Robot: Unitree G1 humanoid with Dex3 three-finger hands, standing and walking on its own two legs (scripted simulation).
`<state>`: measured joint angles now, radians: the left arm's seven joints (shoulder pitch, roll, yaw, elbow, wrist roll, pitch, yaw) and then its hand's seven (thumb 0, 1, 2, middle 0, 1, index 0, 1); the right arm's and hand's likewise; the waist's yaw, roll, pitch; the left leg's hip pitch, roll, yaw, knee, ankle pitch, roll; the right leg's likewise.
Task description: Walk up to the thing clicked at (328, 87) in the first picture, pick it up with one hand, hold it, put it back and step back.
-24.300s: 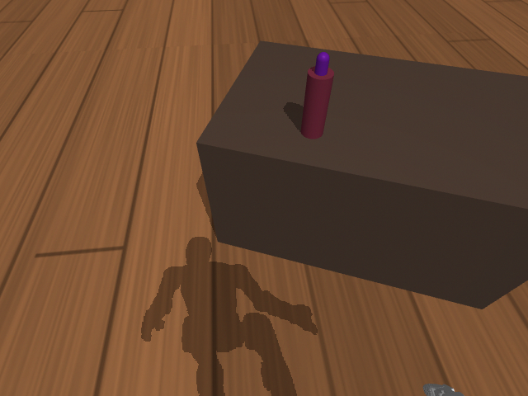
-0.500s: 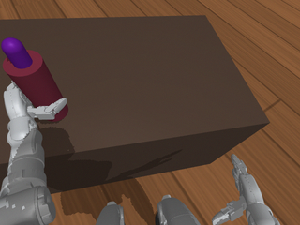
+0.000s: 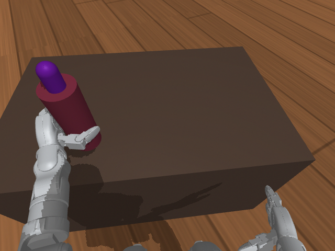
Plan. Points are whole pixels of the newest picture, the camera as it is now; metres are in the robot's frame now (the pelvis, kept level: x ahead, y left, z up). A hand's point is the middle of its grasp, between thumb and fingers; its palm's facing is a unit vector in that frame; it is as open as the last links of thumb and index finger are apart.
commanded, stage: lift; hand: left
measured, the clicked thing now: (71, 110) +0.38 +0.20 +0.15
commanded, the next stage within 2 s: hold in 0.10 s
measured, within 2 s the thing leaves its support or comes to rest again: neither
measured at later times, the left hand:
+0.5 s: hand (78, 127) +0.35 +0.19 +0.13, palm faces +0.26 -0.96 +0.02, open 10.0 cm
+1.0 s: hand (72, 127) +0.33 +0.18 +0.15, palm faces +0.25 -0.97 +0.02, open 10.1 cm
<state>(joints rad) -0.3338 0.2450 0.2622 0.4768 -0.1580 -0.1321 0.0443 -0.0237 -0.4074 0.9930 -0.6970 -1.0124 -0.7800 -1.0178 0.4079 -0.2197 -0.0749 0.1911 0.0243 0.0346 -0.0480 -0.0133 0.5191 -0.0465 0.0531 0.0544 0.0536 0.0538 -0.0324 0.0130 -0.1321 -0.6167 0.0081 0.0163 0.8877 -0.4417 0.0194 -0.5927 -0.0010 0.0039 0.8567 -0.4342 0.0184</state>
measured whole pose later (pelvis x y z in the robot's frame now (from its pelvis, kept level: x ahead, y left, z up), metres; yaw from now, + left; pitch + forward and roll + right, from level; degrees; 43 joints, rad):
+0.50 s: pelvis -0.01 -0.01 +0.02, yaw +0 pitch +4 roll +0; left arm -0.21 0.19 0.22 0.23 -0.17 0.05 0.08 -0.02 -0.42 1.00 -0.70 -1.02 -0.78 -1.02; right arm 0.36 -0.19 -0.05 0.34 0.03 -0.01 -0.09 -0.01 0.51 -0.05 0.05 0.05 0.05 0.05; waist -0.01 0.02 -0.08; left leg -0.45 0.01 0.02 0.76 -0.38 0.01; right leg -0.44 0.00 0.00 0.75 -0.38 0.01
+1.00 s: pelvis -0.01 +0.00 +0.03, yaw +0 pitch +1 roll +0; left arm -0.16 0.17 0.21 0.10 -0.17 0.15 0.08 -0.02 -0.43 1.02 -0.69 -1.03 -0.78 -1.04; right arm 0.34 -0.19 -0.05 0.42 0.03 -0.09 -0.09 -0.01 0.50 -0.05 0.05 0.05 0.05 0.05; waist 0.00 0.03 -0.06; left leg -0.35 0.00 0.02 0.68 -0.35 0.02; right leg -0.33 -0.01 0.00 0.67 -0.35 0.02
